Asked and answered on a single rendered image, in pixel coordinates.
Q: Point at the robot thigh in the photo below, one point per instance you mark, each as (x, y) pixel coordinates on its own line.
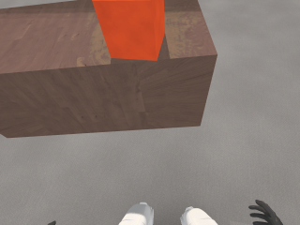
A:
(196, 216)
(139, 214)

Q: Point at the robot right hand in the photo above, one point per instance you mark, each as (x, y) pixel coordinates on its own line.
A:
(268, 214)

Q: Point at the pedestal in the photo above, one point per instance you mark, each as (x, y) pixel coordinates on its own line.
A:
(57, 76)

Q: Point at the left robot thigh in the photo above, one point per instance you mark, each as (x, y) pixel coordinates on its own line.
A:
(139, 214)

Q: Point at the carton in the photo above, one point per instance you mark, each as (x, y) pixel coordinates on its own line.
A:
(132, 29)

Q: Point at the right robot thigh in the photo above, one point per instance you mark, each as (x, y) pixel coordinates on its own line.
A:
(196, 216)

